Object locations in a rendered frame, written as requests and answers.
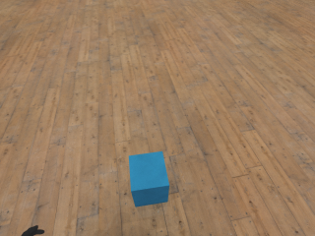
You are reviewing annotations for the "carton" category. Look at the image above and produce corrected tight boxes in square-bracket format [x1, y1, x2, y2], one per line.
[129, 151, 169, 207]

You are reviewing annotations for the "left robot hand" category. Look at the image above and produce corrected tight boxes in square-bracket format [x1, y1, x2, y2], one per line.
[22, 225, 45, 236]

